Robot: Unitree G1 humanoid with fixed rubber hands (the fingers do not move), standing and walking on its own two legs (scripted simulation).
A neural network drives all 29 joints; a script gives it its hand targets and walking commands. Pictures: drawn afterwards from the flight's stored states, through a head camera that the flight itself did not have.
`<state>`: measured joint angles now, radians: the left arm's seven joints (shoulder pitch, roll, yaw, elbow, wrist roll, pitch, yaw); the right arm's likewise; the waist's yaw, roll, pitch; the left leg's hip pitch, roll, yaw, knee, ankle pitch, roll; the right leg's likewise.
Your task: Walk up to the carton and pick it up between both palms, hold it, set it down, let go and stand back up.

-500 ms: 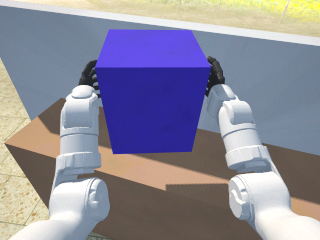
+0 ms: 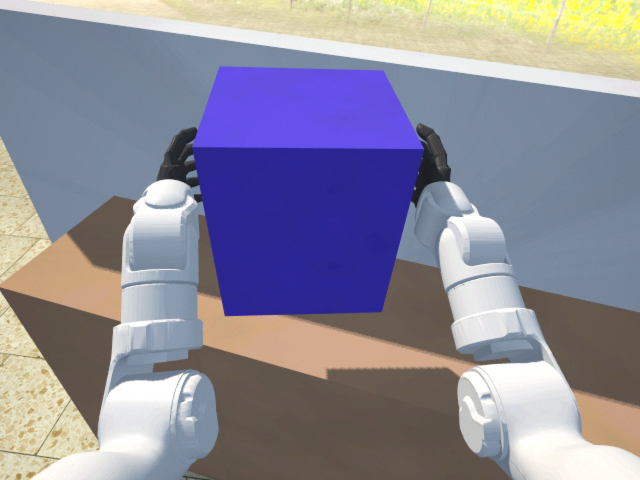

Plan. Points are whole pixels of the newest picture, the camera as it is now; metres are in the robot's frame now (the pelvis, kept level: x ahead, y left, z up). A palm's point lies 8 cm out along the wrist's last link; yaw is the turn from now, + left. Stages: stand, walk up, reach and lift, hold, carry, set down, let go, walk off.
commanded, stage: hold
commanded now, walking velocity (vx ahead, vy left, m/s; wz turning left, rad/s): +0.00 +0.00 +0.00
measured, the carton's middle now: (303, 193) +0.40 -0.01 +0.20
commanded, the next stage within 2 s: none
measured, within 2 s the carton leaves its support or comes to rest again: neither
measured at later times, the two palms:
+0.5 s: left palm (170, 191) +0.37 +0.14 +0.22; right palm (422, 183) +0.36 -0.16 +0.23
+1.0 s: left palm (176, 193) +0.38 +0.14 +0.22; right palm (423, 195) +0.36 -0.16 +0.22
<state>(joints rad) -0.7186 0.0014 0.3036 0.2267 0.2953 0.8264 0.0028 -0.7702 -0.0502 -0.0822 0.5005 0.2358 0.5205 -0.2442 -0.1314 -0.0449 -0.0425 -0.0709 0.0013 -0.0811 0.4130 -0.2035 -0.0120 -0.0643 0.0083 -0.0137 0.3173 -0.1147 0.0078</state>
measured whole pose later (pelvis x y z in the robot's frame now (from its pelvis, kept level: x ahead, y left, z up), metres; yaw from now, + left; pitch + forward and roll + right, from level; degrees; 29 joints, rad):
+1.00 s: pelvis +0.00 +0.01 +0.00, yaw +1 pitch -7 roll -1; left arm -0.72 0.01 0.28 0.23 0.26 0.80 0.03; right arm -0.76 -0.06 -0.07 0.49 0.24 0.48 -0.24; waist -0.13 -0.03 -0.02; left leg -0.10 -0.01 -0.08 0.40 -0.19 0.00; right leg -0.08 0.00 -0.02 0.30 -0.10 0.02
